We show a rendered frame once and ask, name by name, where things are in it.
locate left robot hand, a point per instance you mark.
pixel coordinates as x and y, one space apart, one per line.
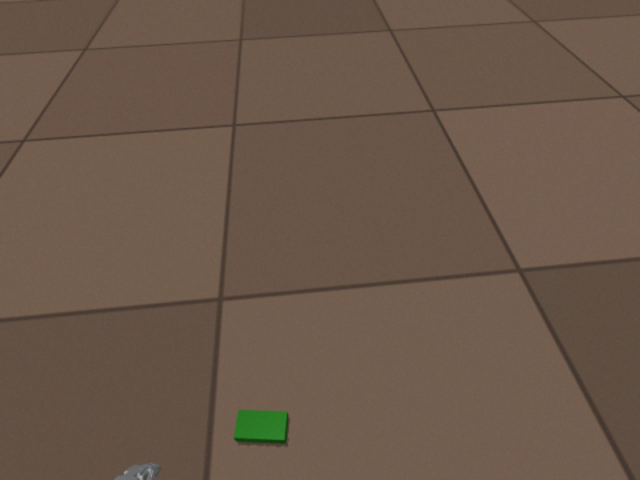
144 472

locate small box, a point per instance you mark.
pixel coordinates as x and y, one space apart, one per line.
261 426

